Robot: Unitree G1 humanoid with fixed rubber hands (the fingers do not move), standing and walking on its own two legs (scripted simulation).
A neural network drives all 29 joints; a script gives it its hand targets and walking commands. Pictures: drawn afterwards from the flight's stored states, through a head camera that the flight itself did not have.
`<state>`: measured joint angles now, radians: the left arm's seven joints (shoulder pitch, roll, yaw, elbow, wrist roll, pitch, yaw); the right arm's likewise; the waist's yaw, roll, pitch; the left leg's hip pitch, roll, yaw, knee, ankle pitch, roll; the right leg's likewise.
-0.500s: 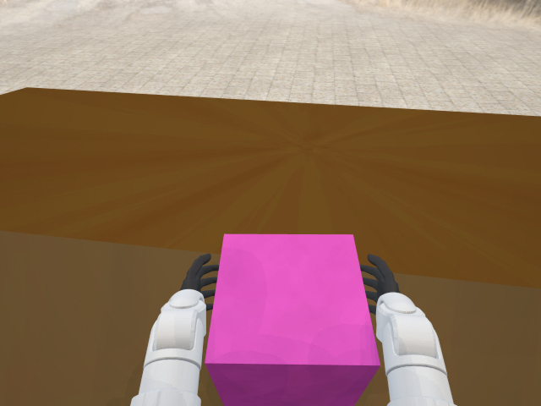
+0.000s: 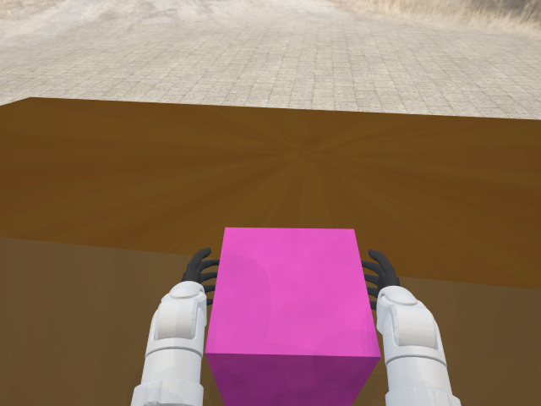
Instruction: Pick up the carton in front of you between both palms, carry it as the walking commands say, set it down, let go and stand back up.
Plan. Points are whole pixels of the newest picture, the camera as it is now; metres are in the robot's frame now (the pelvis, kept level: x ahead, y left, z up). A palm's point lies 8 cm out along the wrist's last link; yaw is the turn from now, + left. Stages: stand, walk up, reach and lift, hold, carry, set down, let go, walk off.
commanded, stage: hold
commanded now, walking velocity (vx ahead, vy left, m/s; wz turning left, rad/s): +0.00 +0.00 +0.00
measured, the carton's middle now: (287, 322) +0.29 +0.00 -0.02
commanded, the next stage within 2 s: carry in 0.26 s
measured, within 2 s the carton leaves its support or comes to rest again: neither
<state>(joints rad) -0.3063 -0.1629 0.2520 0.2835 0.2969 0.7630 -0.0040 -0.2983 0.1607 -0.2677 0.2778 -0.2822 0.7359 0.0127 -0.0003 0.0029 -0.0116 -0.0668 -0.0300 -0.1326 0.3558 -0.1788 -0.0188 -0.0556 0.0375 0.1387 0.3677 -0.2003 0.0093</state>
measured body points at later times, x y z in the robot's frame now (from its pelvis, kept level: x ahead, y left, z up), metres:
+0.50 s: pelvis +0.04 +0.00 -0.02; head +0.00 +0.00 +0.43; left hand +0.34 +0.15 +0.07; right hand +0.34 -0.16 +0.07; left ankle +0.02 +0.14 -0.74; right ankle +0.01 -0.13 -0.75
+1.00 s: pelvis +0.30 +0.02 -0.02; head +0.28 +0.02 +0.43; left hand +0.54 +0.17 +0.07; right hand +0.54 -0.14 +0.06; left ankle +0.43 +0.10 -0.73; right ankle +0.11 -0.09 -0.75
